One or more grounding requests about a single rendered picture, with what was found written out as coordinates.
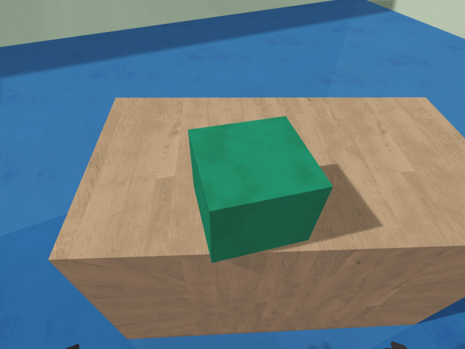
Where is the pedestal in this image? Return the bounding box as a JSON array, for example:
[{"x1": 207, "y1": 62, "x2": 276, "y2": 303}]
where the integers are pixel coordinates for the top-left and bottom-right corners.
[{"x1": 48, "y1": 97, "x2": 465, "y2": 339}]

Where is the carton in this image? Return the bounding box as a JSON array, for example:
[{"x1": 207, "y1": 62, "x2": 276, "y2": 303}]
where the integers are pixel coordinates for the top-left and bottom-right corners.
[{"x1": 188, "y1": 116, "x2": 333, "y2": 263}]

